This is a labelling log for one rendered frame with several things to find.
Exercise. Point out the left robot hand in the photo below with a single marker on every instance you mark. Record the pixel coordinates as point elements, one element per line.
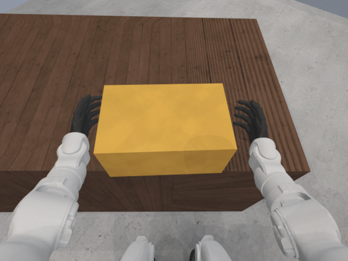
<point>81,121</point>

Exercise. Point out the right robot hand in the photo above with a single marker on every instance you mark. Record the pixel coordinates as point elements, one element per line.
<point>256,126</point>

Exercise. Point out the left robot forearm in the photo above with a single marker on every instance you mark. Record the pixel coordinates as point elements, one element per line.
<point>68,174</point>

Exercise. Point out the pedestal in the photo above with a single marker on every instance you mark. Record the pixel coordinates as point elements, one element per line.
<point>48,63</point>

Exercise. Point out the carton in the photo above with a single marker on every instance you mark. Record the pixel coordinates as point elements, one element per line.
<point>164,129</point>

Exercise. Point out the left robot thigh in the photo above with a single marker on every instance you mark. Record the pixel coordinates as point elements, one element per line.
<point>139,251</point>

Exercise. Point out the right robot upper arm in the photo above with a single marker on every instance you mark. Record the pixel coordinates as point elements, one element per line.
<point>303,230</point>

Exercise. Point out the right robot thigh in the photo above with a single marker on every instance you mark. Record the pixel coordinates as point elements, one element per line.
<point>209,250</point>

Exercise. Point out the right robot forearm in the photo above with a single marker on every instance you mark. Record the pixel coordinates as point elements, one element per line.
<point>270,177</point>

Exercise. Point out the robot thigh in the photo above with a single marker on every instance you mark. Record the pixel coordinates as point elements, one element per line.
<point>139,251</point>
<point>209,250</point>

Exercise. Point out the left robot upper arm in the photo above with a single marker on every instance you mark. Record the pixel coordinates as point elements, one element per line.
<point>44,223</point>

